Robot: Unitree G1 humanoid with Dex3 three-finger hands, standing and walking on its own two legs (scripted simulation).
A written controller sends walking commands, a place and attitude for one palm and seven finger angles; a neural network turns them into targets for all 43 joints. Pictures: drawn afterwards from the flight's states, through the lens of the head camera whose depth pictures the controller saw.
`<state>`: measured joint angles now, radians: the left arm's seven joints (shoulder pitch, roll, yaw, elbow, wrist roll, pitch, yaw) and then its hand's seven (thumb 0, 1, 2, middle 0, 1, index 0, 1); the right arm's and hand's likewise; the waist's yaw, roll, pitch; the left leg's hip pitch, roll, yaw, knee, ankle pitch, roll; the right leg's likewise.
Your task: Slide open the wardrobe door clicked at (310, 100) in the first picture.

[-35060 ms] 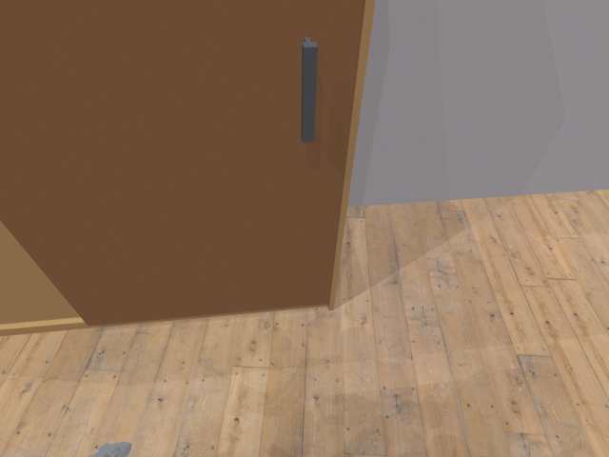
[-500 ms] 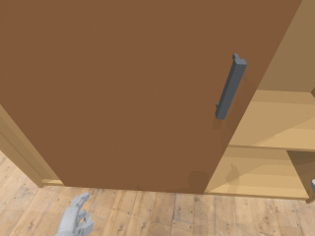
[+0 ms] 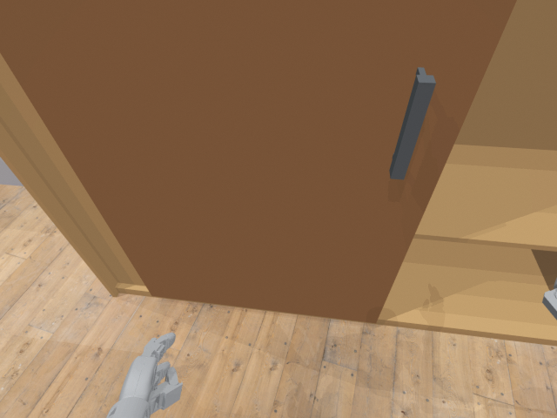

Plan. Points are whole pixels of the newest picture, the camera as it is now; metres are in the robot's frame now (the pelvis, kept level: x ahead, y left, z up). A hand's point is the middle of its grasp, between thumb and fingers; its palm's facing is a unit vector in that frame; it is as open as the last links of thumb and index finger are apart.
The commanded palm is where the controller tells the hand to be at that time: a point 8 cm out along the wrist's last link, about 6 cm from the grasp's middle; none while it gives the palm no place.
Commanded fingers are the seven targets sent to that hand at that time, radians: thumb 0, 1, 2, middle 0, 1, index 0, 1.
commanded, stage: stop stepping back and stand still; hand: right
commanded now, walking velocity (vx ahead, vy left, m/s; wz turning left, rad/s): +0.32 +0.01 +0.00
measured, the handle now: (408, 126) +0.56 -0.23 +0.13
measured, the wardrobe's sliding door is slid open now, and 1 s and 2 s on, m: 0.67 0.67 0.67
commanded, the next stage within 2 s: let the arm hang, fingers relaxed in 0.72 s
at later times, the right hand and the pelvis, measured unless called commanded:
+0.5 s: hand out of the picture +0.13 -0.32 +0.16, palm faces +0.53 +0.80 -0.29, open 7.4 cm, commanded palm +0.04 -0.34 +0.18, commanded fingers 0.00 -0.90 -0.90 0.20 0.30 0.20 0.30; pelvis -0.09 -0.04 -0.01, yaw -1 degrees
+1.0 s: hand out of the picture +0.11 -0.30 -0.10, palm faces +0.13 +0.92 -0.38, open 7.4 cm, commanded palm none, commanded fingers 0.00 -0.90 -0.90 0.20 0.30 0.20 0.30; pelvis -0.07 -0.06 -0.03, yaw -5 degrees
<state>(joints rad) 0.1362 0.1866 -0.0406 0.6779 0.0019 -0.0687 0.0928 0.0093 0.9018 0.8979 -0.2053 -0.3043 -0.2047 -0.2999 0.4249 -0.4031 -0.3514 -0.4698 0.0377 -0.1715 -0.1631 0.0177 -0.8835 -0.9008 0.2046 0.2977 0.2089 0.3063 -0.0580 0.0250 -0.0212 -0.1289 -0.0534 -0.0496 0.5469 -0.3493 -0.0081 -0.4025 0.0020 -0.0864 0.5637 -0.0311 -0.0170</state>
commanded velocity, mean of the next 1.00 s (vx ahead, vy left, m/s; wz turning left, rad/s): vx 0.14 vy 0.03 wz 0.00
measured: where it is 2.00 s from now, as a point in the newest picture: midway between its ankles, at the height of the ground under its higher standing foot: outside the picture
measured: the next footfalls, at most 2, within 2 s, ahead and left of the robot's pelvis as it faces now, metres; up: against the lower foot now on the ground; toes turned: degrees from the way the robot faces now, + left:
right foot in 0.46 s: -0.02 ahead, -0.18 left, +0.00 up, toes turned -7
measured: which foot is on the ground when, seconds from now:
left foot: down 0.00-1.00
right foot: down 0.00-0.22, up 0.24-0.44, down 0.46-1.00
